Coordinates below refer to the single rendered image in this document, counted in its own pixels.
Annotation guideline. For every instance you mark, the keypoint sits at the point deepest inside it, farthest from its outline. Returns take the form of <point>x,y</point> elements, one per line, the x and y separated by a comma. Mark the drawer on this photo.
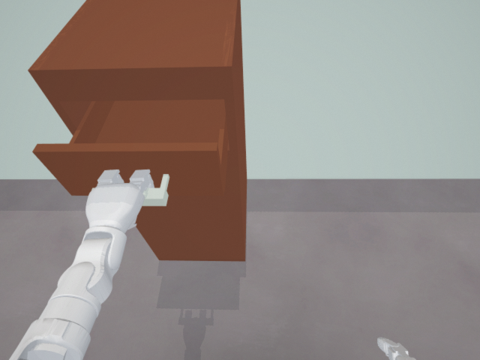
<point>186,139</point>

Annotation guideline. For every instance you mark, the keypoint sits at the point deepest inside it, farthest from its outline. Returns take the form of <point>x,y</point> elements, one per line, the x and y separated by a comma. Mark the robot right hand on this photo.
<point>394,351</point>

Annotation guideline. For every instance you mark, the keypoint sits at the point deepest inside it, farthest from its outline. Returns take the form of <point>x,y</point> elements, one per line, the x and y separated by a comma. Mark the handle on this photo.
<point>157,196</point>

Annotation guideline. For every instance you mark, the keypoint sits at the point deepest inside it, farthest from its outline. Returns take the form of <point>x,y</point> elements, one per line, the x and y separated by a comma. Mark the robot left forearm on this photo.
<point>63,330</point>

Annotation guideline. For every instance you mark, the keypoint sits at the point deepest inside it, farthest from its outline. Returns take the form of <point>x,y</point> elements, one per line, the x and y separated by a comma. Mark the robot left hand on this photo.
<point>116,204</point>

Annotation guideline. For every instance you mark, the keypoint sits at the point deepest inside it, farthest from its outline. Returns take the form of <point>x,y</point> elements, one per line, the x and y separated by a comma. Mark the cabinet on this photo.
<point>161,50</point>

